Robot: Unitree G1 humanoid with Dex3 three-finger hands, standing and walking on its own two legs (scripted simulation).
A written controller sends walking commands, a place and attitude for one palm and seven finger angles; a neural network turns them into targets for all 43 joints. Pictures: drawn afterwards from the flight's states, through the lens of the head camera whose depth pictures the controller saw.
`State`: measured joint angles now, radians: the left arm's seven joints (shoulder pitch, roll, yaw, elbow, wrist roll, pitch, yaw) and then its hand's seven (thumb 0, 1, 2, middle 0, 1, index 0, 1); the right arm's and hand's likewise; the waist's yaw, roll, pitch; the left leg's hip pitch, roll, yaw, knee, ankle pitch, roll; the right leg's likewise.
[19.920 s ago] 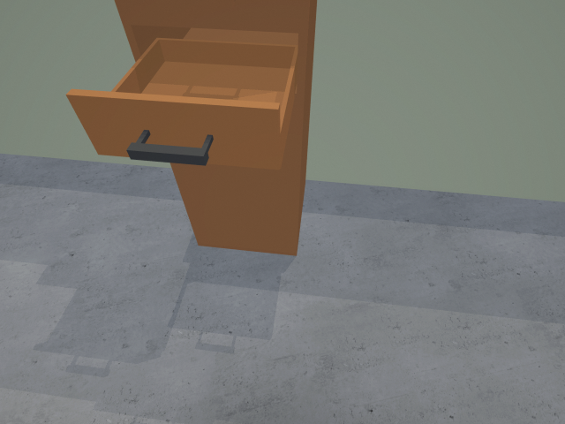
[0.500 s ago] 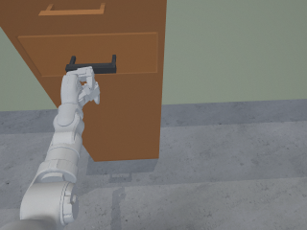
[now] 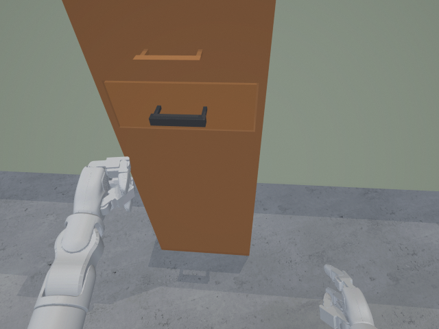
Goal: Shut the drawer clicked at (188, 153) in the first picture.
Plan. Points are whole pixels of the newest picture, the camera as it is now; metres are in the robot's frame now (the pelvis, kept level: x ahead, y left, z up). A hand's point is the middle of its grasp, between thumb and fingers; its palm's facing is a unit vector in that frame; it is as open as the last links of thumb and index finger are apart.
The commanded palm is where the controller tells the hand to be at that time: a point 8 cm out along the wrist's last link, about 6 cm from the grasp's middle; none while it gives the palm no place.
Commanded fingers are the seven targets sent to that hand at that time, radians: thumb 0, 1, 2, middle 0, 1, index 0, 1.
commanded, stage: draw the hand back to the body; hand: left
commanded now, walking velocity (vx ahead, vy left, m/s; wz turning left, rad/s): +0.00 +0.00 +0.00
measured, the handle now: (179, 115) +0.60 +0.15 +0.08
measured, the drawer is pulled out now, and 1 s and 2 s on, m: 0.00 0.00 0.00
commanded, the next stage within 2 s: step back with the hand held close in 0.74 s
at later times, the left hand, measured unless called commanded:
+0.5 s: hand (60, 233) +0.21 +0.24 +0.16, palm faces +0.35 -0.87 -0.36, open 3.3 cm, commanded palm +0.15 +0.29 +0.18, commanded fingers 0.00 0.90 0.90 -1.40 -1.60 -1.40 -1.60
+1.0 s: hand (36, 225) +0.20 +0.26 +0.18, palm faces +0.41 -0.80 -0.44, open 3.3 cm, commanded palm +0.14 +0.29 +0.18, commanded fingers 0.00 0.90 0.90 -1.40 -1.60 -1.40 -1.60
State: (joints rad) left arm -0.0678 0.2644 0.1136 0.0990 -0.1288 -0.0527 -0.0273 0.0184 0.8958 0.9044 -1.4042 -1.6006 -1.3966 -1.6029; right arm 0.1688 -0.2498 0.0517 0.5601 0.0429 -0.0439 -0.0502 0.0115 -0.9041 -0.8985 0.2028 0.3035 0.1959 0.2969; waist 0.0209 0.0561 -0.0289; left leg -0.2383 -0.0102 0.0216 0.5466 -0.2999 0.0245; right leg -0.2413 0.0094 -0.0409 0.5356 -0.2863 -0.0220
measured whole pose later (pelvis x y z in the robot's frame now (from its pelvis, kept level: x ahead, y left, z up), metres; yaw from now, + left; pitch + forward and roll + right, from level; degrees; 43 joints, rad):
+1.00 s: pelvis +0.01 +0.01 +0.01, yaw +0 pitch -2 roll -1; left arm 0.51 0.36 0.36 -0.48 -0.06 -0.16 0.11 0.02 0.89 0.90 -1.41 -1.60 -1.40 -1.60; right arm 0.17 -0.22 0.04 0.60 -0.01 -0.06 -0.05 0.01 -0.90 -0.90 0.21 0.30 0.20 0.30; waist 0.04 0.07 0.02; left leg -0.14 -0.01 0.02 0.45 -0.27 0.04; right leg -0.12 0.01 -0.04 0.38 -0.23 -0.01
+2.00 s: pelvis -0.15 +0.02 +0.00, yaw -2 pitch +6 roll -3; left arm 0.58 0.43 0.38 -0.62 -0.05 -0.30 0.11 0.02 0.89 0.90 -1.41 -1.60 -1.40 -1.60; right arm 0.09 -0.19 0.01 0.61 -0.03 -0.12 -0.04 0.01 -0.90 -0.90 0.21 0.30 0.20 0.30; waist 0.03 0.00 0.06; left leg -0.54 0.03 0.03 0.41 0.03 0.05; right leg -0.13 0.07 0.03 0.39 -0.37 0.00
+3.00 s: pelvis -0.24 +0.06 +0.00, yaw -2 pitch -2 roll +0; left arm 0.65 0.44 0.37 -0.66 -0.03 -0.23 0.14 0.02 0.89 0.90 -1.41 -1.60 -1.40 -1.60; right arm 0.24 -0.15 0.05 0.60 -0.02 -0.16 -0.04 0.01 -0.90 -0.90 0.21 0.30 0.20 0.30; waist -0.02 -0.05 0.03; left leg -0.29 -0.01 0.04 0.49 -0.17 0.04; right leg -0.23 0.01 -0.03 0.51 -0.28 -0.01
